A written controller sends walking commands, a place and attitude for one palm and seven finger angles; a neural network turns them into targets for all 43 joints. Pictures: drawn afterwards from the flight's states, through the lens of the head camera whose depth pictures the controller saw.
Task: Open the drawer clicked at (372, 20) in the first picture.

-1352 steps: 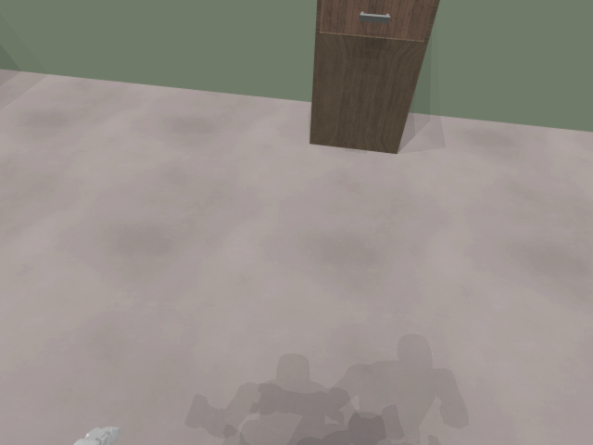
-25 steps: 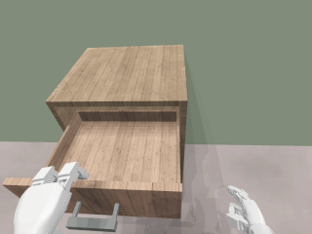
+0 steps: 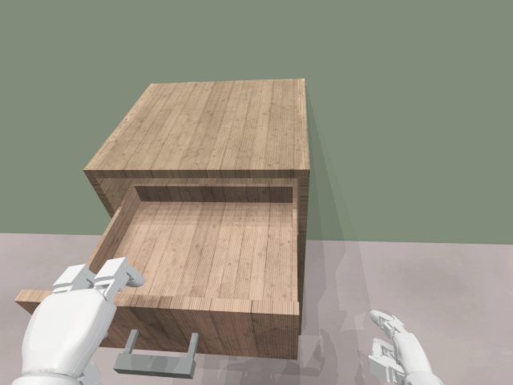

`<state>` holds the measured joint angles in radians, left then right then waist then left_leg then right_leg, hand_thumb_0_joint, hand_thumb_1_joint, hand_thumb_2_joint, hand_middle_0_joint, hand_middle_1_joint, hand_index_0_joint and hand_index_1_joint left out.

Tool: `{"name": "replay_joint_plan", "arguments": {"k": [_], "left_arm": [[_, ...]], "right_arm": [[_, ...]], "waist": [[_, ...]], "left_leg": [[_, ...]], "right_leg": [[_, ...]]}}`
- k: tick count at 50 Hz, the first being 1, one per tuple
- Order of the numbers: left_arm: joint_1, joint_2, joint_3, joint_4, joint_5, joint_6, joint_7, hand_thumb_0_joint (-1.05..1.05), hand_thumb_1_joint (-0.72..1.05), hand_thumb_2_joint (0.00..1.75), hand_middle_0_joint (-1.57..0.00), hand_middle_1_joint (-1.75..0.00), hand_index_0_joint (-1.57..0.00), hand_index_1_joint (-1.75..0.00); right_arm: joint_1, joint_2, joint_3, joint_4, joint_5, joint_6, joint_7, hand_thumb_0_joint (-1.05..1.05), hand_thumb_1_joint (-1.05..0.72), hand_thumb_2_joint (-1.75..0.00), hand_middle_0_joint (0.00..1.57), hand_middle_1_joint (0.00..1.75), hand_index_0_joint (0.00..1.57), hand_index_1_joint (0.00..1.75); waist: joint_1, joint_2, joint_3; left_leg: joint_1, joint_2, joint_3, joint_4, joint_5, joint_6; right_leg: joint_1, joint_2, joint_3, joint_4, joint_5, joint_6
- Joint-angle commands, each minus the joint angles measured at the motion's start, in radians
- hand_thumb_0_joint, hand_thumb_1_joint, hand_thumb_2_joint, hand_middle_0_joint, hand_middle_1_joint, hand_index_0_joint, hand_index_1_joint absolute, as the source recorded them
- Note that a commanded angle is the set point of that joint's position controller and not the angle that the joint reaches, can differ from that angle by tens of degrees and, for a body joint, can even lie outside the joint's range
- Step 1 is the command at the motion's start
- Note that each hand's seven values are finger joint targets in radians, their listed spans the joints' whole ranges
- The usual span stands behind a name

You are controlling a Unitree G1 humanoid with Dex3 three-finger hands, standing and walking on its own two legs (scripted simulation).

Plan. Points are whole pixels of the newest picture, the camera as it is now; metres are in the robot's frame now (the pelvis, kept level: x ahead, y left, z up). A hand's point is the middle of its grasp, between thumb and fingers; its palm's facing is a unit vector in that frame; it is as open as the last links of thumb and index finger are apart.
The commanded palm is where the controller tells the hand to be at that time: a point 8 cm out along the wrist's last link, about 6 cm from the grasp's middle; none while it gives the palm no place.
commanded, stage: draw the hand back to the body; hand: left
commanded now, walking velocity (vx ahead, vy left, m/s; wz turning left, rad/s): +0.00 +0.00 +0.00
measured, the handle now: (159, 351) +0.18 +0.21 -0.05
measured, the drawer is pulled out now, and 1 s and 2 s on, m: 0.30 0.30 0.30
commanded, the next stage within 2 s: step back with the hand held close in 1.30 s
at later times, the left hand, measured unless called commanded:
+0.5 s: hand (110, 305) +0.16 +0.20 +0.14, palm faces +0.33 -0.86 -0.38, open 13.5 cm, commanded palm +0.12 +0.25 +0.18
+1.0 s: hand (90, 267) +0.19 +0.23 +0.17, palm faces +0.42 -0.81 -0.40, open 9.5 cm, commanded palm +0.14 +0.27 +0.20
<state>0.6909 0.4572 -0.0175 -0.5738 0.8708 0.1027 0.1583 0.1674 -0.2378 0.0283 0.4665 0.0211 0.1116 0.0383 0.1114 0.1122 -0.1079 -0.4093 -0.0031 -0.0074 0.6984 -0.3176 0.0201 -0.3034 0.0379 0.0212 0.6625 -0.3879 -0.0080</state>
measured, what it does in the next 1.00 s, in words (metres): stands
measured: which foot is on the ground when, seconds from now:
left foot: down 0.00-1.00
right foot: down 0.00-1.00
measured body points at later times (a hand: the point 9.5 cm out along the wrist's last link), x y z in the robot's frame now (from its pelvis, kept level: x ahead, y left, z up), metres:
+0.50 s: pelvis +0.01 +0.00 +0.01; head -0.01 -0.01 +0.46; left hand +0.14 +0.25 +0.17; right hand +0.22 -0.20 -0.05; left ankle +0.03 +0.11 -0.72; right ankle -0.02 -0.12 -0.72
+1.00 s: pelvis +0.03 -0.01 +0.02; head +0.01 -0.04 +0.47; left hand +0.17 +0.27 +0.20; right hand +0.24 -0.22 -0.06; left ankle +0.03 +0.11 -0.72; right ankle -0.02 -0.12 -0.72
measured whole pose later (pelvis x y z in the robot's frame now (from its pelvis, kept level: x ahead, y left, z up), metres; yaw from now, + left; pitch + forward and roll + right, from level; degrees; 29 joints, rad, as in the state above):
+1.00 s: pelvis +0.03 -0.01 +0.02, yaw +3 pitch -2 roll +0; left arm 0.57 0.33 0.28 -0.51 -0.07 -0.07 0.12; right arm 0.16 -0.21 0.01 0.61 0.02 -0.09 -0.09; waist 0.06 0.06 -0.01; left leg -0.20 -0.02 -0.05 0.48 -0.25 0.01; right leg -0.08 0.02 -0.02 0.44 -0.33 -0.02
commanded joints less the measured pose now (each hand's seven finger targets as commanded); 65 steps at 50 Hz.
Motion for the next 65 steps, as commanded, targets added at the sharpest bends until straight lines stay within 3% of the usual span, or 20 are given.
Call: {"name": "replay_joint_plan", "arguments": {"k": [1, 4, 5, 8, 10, 14, 15, 16, 17, 18, 19, 23, 25, 30, 37, 38, 46, 49, 55, 65], "left_arm": [[-0.032, 0.162, 0.125, -0.213, 0.007, -0.037, 0.017, 0.0, -0.5, 0.3, -0.3, -1.2, -0.3, -1.2], [-0.023, 0.211, 0.187, -0.219, 0.007, -0.046, 0.023, 0.0, -0.5, 0.3, -0.3, -1.2, -0.3, -1.2], [-0.014, 0.181, 0.172, -0.214, -0.003, -0.051, 0.026, 0.0, -0.5, 0.3, -0.3, -1.2, -0.3, -1.2], [0.003, 0.195, 0.214, -0.225, -0.021, -0.06, 0.035, 0.0, -0.5, 0.3, -0.3, -1.2, -0.3, -1.2], [0.003, 0.187, 0.208, -0.205, -0.027, -0.068, 0.034, 0.0, -0.5, 0.3, -0.3, -1.2, -0.3, -1.2], [-0.016, 0.219, 0.232, -0.208, -0.033, -0.072, 0.025, 0.0, -0.5, 0.3, -0.3, -1.2, -0.3, -1.2], [-0.021, 0.199, 0.215, -0.2, -0.039, -0.07, 0.023, 0.0, -0.5, 0.3, -0.3, -1.2, -0.3, -1.2], [-0.049, -0.207, 0.115, -0.176, -0.781, -0.132, -0.014, 0.0, -0.47, 0.32, -0.3, -1.18, -0.3, -1.18], [-0.025, -0.062, 0.2, -0.16, -0.807, -0.163, -0.01, 0.0, -0.43, 0.33, -0.29, -1.15, -0.29, -1.15], [0.006, -0.004, 0.291, -0.181, -0.864, -0.181, 0.001, 0.0, -0.4, 0.34, -0.29, -1.13, -0.29, -1.13], [-0.044, -0.005, 0.272, -0.255, -0.867, -0.217, 0.002, 0.0, -0.36, 0.36, -0.29, -1.11, -0.29, -1.11], [-0.12, 0.028, 0.3, -0.292, -0.892, -0.243, 0.014, 0.0, -0.22, 0.42, -0.28, -1.02, -0.28, -1.02], [-0.118, -0.021, 0.266, -0.25, -0.899, -0.25, 0.004, 0.0, -0.15, 0.45, -0.27, -0.98, -0.27, -0.98], [-0.1, -0.032, 0.297, -0.191, -0.921, -0.252, -0.019, 0.0, 0.02, 0.52, -0.26, -0.86, -0.26, -0.86], [-0.097, 0.0, 0.348, -0.207, -0.93, -0.249, -0.029, 0.0, 0.27, 0.63, -0.25, -0.7, -0.25, -0.7], [-0.114, 0.016, 0.366, -0.217, -0.929, -0.246, -0.026, 0.0, 0.31, 0.64, -0.24, -0.68, -0.24, -0.68], [-0.164, 0.037, 0.413, -0.133, -0.939, -0.236, -0.019, 0.0, 0.58, 0.76, -0.22, -0.5, -0.22, -0.5], [-0.188, 0.047, 0.428, -0.12, -0.938, -0.239, -0.018, 0.0, 0.69, 0.81, -0.22, -0.43, -0.22, -0.43], [-0.189, 0.022, 0.395, -0.134, -0.948, -0.234, -0.027, 0.0, 0.9, 0.9, -0.2, -0.3, -0.2, -0.3], [-0.187, 0.04, 0.417, -0.138, -0.951, -0.234, -0.027, 0.0, 0.9, 0.9, -0.2, -0.3, -0.2, -0.3]], "right_arm": [[-0.183, -0.097, -0.036, -0.19, -0.005, -0.059, -0.011, 0.0, -0.9, -0.9, 0.2, 0.3, 0.2, 0.3], [-0.175, -0.1, -0.031, -0.192, -0.008, -0.062, -0.018, 0.0, -0.9, -0.9, 0.2, 0.3, 0.2, 0.3], [-0.186, -0.096, -0.038, -0.191, -0.001, -0.061, -0.021, 0.0, -0.9, -0.9, 0.2, 0.3, 0.2, 0.3], [-0.205, -0.103, -0.043, -0.194, 0.003, -0.063, -0.024, 0.0, -0.9, -0.9, 0.2, 0.3, 0.2, 0.3], [-0.185, -0.103, -0.048, -0.183, 0.0, -0.059, -0.025, 0.0, -0.9, -0.9, 0.2, 0.3, 0.2, 0.3], [-0.183, -0.11, -0.041, -0.18, -0.006, -0.059, -0.028, 0.0, -0.9, -0.9, 0.2, 0.3, 0.2, 0.3], [-0.191, -0.106, -0.049, -0.176, 0.001, -0.057, -0.032, 0.0, -0.9, -0.9, 0.2, 0.3, 0.2, 0.3], [-0.132, -0.025, -0.036, -0.199, 0.02, -0.139, -0.063, 0.0, -0.9, -0.9, 0.2, 0.3, 0.2, 0.3], [-0.137, -0.049, -0.042, -0.171, 0.019, -0.189, -0.091, 0.0, -0.9, -0.9, 0.2, 0.3, 0.2, 0.3], [-0.164, -0.052, -0.038, -0.147, 0.015, -0.212, -0.118, 0.0, -0.9, -0.9, 0.2, 0.3, 0.2, 0.3], [-0.133, -0.057, -0.02, -0.142, 0.003, -0.235, -0.129, 0.0, -0.9, -0.9, 0.2, 0.3, 0.2, 0.3], [-0.125, -0.053, -0.014, -0.087, -0.003, -0.302, -0.149, 0.0, -0.9, -0.9, 0.2, 0.3, 0.2, 0.3], [-0.117, -0.047, -0.009, -0.072, -0.003, -0.317, -0.142, 0.0, -0.9, -0.9, 0.2, 0.3, 0.2, 0.3], [-0.131, -0.051, -0.018, -0.046, -0.006, -0.31, -0.126, 0.0, -0.9, -0.9, 0.2, 0.3, 0.2, 0.3], [-0.136, -0.059, -0.035, -0.039, -0.005, -0.29, -0.121, 0.0, -0.9, -0.9, 0.2, 0.3, 0.2, 0.3], [-0.145, -0.063, -0.036, -0.034, -0.005, -0.291, -0.123, 0.0, -0.9, -0.9, 0.2, 0.3, 0.2, 0.3], [-0.14, -0.071, -0.042, -0.022, -0.003, -0.259, -0.132, 0.0, -0.9, -0.9, 0.2, 0.3, 0.2, 0.3], [-0.138, -0.072, -0.042, -0.015, -0.005, -0.255, -0.135, 0.0, -0.9, -0.9, 0.2, 0.3, 0.2, 0.3], [-0.143, -0.067, -0.041, -0.03, 0.001, -0.252, -0.125, 0.0, -0.9, -0.9, 0.2, 0.3, 0.2, 0.3], [-0.146, -0.063, -0.043, -0.034, 0.0, -0.244, -0.129, 0.0, -0.9, -0.9, 0.2, 0.3, 0.2, 0.3]], "waist": [[0.0, -0.068, 0.0], [0.01, -0.075, -0.033], [0.001, -0.096, 0.006], [0.006, -0.032, -0.002], [-0.002, -0.082, -0.002], [0.006, -0.057, -0.036], [-0.006, -0.067, 0.009], [-0.115, -0.166, 0.093], [-0.082, -0.192, 0.095], [-0.057, -0.197, 0.084], [-0.058, -0.14, 0.029], [-0.056, 0.014, 0.074], [-0.063, 0.016, 0.106], [-0.058, -0.052, 0.093], [-0.056, -0.081, 0.004], [-0.054, -0.035, 0.007], [-0.056, -0.1, 0.038], [-0.055, -0.049, 0.038], [-0.058, -0.073, 0.028], [-0.056, -0.062, 0.011]], "left_leg": [[0.172, 0.023, 0.011, -0.107, 0.155, 0.023], [0.194, 0.022, 0.011, -0.109, 0.167, 0.021], [0.184, 0.027, 0.014, -0.108, 0.156, 0.018], [0.199, 0.024, 0.007, -0.11, 0.17, 0.015], [0.199, 0.024, 0.013, -0.11, 0.184, 0.017], [0.214, 0.016, 0.008, -0.121, 0.188, 0.019], [0.202, 0.023, 0.008, -0.125, 0.175, 0.016], [0.304, 0.027, -0.033, -0.165, 0.07, 0.041], [0.283, 0.051, -0.04, -0.187, 0.024, 0.035], [0.269, 0.042, -0.042, -0.2, 0.029, 0.029], [0.285, 0.02, -0.033, -0.204, 0.081, 0.032], [0.271, 0.021, -0.039, -0.223, 0.131, 0.009], [0.265, 0.024, -0.047, -0.239, 0.133, 0.003], [0.276, 0.029, -0.048, -0.254, 0.193, 0.0], [0.324, 0.027, -0.03, -0.247, 0.307, 0.001], [0.327, 0.023, -0.025, -0.245, 0.315, -0.001], [0.335, 0.014, -0.023, -0.259, 0.293, 0.005], [0.35, 0.006, -0.015, -0.255, 0.3, 0.006], [0.351, 0.013, -0.019, -0.259, 0.328, 0.005], [0.365, 0.01, -0.007, -0.251, 0.34, 0.007]], "right_leg": [[-0.12, -0.03, -0.045, -0.187, 0.135, -0.012], [-0.095, -0.034, -0.04, -0.194, 0.143, -0.013], [-0.106, -0.038, -0.031, -0.201, 0.138, -0.011], [-0.091, -0.031, -0.018, -0.207, 0.166, -0.018], [-0.09, -0.037, -0.035, -0.204, 0.181, -0.01], [-0.074, -0.039, -0.048, -0.205, 0.177, -0.008], [-0.088, -0.037, -0.043, -0.212, 0.161, -0.007], [-0.05, -0.017, -0.091, -0.204, 0.117, -0.012], [-0.041, -0.032, -0.078, -0.203, 0.059, -0.011], [-0.02, -0.037, -0.073, -0.234, 0.051, -0.007], [0.017, -0.05, -0.077, -0.231, 0.107, -0.008], [0.036, -0.057, -0.06, -0.259, 0.147, -0.02], [0.039, -0.057, -0.074, -0.259, 0.148, -0.022], [0.077, -0.051, -0.081, -0.271, 0.214, -0.019], [0.127, -0.052, -0.081, -0.266, 0.342, -0.012], [0.126, -0.05, -0.073, -0.276, 0.347, -0.014], [0.113, -0.048, -0.082, -0.299, 0.346, -0.006], [0.114, -0.05, -0.074, -0.31, 0.356, -0.007], [0.139, -0.058, -0.073, -0.298, 0.392, -0.005], [0.148, -0.06, -0.066, -0.306, 0.428, -0.001]]}}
